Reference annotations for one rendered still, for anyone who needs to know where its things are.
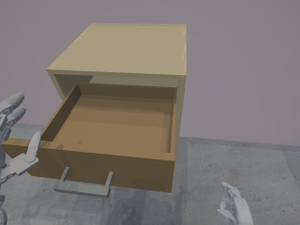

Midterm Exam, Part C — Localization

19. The drawer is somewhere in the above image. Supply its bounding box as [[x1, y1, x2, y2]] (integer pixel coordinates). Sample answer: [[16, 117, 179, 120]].
[[0, 82, 177, 193]]

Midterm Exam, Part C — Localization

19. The handle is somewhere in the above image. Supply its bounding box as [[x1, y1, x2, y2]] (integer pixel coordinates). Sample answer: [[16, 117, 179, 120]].
[[53, 166, 114, 199]]

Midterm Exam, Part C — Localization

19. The robot right hand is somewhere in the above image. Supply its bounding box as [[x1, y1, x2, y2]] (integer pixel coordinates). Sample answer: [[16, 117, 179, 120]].
[[217, 182, 254, 225]]

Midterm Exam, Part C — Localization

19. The robot left hand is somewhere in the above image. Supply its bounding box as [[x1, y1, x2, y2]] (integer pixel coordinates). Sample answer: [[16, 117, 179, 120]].
[[0, 92, 41, 189]]

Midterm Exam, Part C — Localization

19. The cabinet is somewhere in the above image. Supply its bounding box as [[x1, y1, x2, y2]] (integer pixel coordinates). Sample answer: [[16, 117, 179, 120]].
[[46, 23, 187, 189]]

